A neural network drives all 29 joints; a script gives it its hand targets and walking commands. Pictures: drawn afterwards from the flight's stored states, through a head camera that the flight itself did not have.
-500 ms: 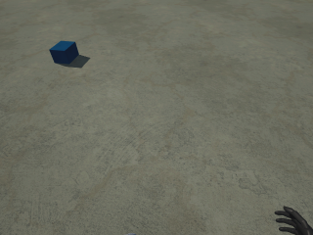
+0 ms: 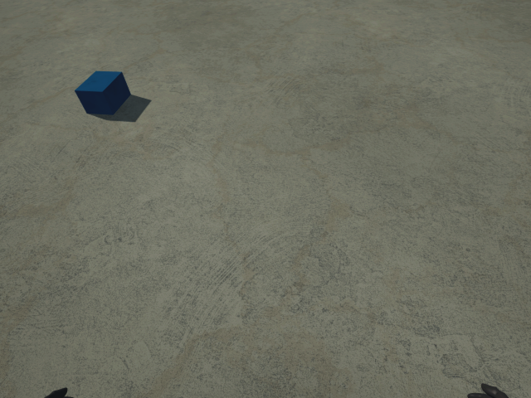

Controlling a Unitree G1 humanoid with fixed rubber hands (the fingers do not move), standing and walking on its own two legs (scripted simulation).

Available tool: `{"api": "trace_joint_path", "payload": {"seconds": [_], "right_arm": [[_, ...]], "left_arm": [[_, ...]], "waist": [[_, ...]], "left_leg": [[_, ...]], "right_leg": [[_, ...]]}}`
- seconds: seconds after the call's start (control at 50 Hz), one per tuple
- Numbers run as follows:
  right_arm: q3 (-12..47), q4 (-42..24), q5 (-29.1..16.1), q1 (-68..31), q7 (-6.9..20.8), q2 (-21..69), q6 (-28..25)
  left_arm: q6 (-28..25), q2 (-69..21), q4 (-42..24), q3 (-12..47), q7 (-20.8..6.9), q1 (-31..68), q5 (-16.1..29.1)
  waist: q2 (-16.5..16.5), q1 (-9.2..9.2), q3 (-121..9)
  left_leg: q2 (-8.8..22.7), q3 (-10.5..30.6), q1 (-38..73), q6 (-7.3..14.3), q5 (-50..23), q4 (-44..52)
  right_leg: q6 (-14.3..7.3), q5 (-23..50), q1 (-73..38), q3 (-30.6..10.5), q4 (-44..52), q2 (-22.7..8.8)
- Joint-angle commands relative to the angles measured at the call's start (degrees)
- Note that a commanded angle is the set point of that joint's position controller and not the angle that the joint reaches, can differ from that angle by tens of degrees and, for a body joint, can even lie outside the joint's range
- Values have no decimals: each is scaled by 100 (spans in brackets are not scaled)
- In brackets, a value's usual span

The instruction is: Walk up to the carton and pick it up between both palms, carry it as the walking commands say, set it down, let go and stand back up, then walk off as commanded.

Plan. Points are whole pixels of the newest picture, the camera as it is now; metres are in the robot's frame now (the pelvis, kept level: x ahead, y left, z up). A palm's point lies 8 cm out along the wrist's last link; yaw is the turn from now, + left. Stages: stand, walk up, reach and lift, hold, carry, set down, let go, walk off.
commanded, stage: walk up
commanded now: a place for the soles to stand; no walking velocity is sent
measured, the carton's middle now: (104, 92) +2.16 +1.28 -0.67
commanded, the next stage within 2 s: none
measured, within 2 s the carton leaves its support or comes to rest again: neither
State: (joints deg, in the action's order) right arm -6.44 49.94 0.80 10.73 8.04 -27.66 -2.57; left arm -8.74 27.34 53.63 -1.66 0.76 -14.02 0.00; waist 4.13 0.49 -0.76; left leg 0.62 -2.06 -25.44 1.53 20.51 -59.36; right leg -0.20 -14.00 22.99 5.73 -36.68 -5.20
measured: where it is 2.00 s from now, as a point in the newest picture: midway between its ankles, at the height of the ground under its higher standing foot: (208, 228)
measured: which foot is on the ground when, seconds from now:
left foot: up 0.00-0.24, down 0.26-0.66, up 0.68-1.00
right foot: down 0.00-0.24, up 0.26-0.64, down 0.66-1.00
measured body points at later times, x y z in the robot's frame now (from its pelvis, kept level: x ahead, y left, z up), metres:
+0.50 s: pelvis +0.26 +0.12 +0.01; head +0.25 +0.11 +0.46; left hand +0.37 +0.46 -0.07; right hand +0.35 -0.22 -0.09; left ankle +0.27 +0.20 -0.72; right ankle +0.31 -0.04 -0.67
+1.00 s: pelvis +0.52 +0.18 +0.00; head +0.52 +0.16 +0.45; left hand +0.51 +0.54 -0.08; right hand +0.71 -0.14 -0.09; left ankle +0.65 +0.30 -0.70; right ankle +0.47 -0.01 -0.72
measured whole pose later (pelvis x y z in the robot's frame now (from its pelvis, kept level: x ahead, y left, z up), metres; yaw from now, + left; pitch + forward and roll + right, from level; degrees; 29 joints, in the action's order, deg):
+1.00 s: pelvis +0.52 +0.18 +0.00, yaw +2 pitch +0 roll -1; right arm -7.0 49.9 0.8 4.0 10.0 -27.5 -0.7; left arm -8.4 26.7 56.0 -1.6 1.6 -21.3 0.0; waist 5.0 -2.5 -0.9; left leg 4.7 -4.5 -34.4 1.9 10.2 -43.7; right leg 0.3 -22.8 10.7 5.1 -33.9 -8.7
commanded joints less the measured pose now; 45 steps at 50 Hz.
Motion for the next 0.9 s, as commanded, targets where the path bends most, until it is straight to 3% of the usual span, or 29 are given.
{"api": "trace_joint_path", "payload": {"seconds": [0.0,0.02,0.1,0.14,0.16,0.18,0.2,0.22,0.24,0.26,0.28,0.32,0.34,0.38,0.42,0.48,0.52,0.56,0.58,0.6,0.62,0.64,0.66,0.68,0.7,0.72,0.76,0.82,0.88], "right_arm": [[-182,-659,92,-978,107,-1016,29],[-216,-754,82,-1071,160,-993,66],[-261,-651,-18,-1476,357,-922,71],[-313,-453,-15,-1109,373,-997,55],[-332,-314,-20,-742,328,-1025,61],[-387,-129,-5,-236,261,-1180,41],[-475,150,75,751,110,-1378,-7],[-638,321,146,1438,-77,-1945,-32],[-570,91,112,897,-188,-2009,-60],[-542,-102,23,297,-213,-1935,-66],[-543,-65,-18,-115,-207,-1867,-43],[-447,-187,55,-139,-241,-1478,-85],[-387,-204,61,-144,-230,-1364,-95],[-333,-292,54,-181,-171,-1316,-109],[-308,-285,75,-227,-136,-1274,-97],[-290,-323,97,-131,-73,-1324,-113],[-317,-422,108,-141,-51,-1350,-99],[-260,-534,110,-456,-56,-1230,-23],[-255,-560,113,-524,-54,-1216,8],[-132,-653,96,-578,-68,-946,-11],[-52,-773,84,-500,-78,-664,-61],[-38,-784,61,-453,-126,-774,-66],[-163,-738,129,-580,-176,-1207,-63],[-201,-761,116,-841,-183,-1226,-34],[-145,-765,75,-811,-161,-1073,-12],[-171,-782,67,-709,-129,-983,23],[-174,-719,86,-681,-13,-1007,94],[-173,-837,101,-1147,153,-903,197],[-228,-770,60,-1635,288,-871,203]], "left_arm": [[-150,1846,-117,-591,41,-692,-10],[-186,1994,-178,-604,35,-557,-49],[-213,2109,-213,-574,2,163,-85],[-144,2112,-156,-576,-30,346,-62],[-126,2019,-137,-551,-28,378,-80],[-103,1848,-136,-514,-24,367,-68],[-55,1532,-119,-446,-23,161,-51],[-43,862,-232,-266,-60,-95,-72],[-9,1020,-240,-305,21,-38,14],[13,1313,-192,-318,18,154,63],[46,1431,-65,-353,-28,79,67],[101,1414,74,-379,-86,-267,81],[110,1365,121,-383,-109,-284,89],[169,1280,-10,-417,-135,-258,83],[163,1265,-153,-406,-151,142,84],[137,1210,-258,-378,-206,457,81],[120,1165,-313,-362,-225,528,84],[80,1145,-141,-410,-177,-70,38],[85,1239,73,-472,-144,-666,47],[71,1578,230,-654,-37,-1452,-6],[55,2151,314,-848,97,-2318,-65],[10,2393,99,-841,172,-1945,-53],[14,2311,-99,-776,212,-1486,15],[15,2169,-97,-716,217,-1221,53],[8,2028,-130,-717,207,-1107,33],[-10,1913,-144,-647,194,-1042,8],[-44,1851,-162,-629,181,-1030,-4],[-133,2001,-258,-658,167,-654,-74],[-160,2075,-272,-626,143,-297,-100]], "waist": [[-765,-259,-65],[-1110,-153,57],[-1270,1,321],[-1207,160,175],[-1257,290,-39],[-760,517,-311],[215,974,-953],[1953,1200,-1037],[1391,967,-624],[345,789,-228],[353,490,-63],[285,327,50],[395,351,67],[506,308,109],[382,322,534],[511,412,621],[364,372,561],[31,8,308],[-84,-302,-90],[-829,-773,-719],[-1669,-1074,-1308],[-1470,-681,-1167],[-416,-450,-878],[-226,-404,-376],[-406,-425,-138],[-833,-312,-86],[-879,-227,-162],[-1070,-134,67],[-1129,-89,440]], "left_leg": [[647,644,-2017,-224,-469,435],[680,687,-1854,-224,-562,740],[589,157,-100,-257,-1367,2164],[520,-111,760,-160,-1520,2388],[535,-13,1180,-149,-1353,2486],[398,-51,1878,-56,-846,2570],[204,35,3112,61,-154,2984],[1519,2137,4034,393,991,3896],[2021,3657,3441,694,1939,4813],[2005,3216,2760,760,2388,4822],[1850,2688,2349,623,1907,4725],[1404,1649,2045,467,888,4551],[1259,1588,1892,431,938,4647],[1379,1467,1610,713,1376,4875],[1322,1331,1295,884,1501,5077],[1336,1056,1254,1038,1382,5195],[1176,705,1124,986,976,5030],[988,334,717,928,878,4277],[846,39,484,871,394,3455],[656,-263,-113,654,-794,1931],[152,-380,-1279,271,-648,193],[-277,337,-2266,60,717,-458],[62,757,-2343,0,385,-921],[328,865,-2456,-40,162,-997],[445,824,-2423,-48,-131,-727],[563,819,-2319,-151,-155,-590],[510,726,-1939,-172,-404,-215],[672,665,-1594,-261,-637,619],[567,290,-718,-287,-1077,1809]], "right_leg": [[-1268,-1244,-1994,-1779,2439,-1593],[-1302,-1403,-1628,-1666,2540,-1657],[-1073,-1119,-218,-519,2725,-1274],[-997,-1098,-117,-317,2546,-1291],[-909,-690,-146,-199,1959,-1236],[-805,101,-52,107,945,-1043],[-638,437,355,346,-1062,-632],[-260,-1486,2065,272,-2990,118],[-217,-1682,2655,-619,-3564,452],[-302,-1071,2499,-793,-3342,-9],[-368,-649,2260,-698,-3170,-214],[-223,-283,1864,-511,-2662,-366],[-223,-244,1672,-482,-2541,-295],[-130,-337,1557,-423,-2137,-341],[-42,-399,1635,-280,-1513,-299],[40,-148,1393,7,-635,-272],[64,182,757,383,-23,-90],[18,728,-440,650,532,151],[-51,622,-1395,831,697,331],[-268,184,-2859,338,756,230],[-697,-1087,-4040,-1929,1429,-1172],[-1234,-1345,-4170,-4087,2108,-2140],[-1465,-1557,-3701,-4091,2069,-2249],[-1501,-1545,-3097,-3583,2072,-2067],[-1356,-1028,-2864,-2998,2078,-1869],[-1302,-610,-2654,-2510,1967,-1734],[-1204,-554,-2169,-1948,2102,-1465],[-1308,-982,-1379,-1607,2453,-1623],[-1128,-1068,-422,-948,2563,-1303]]}}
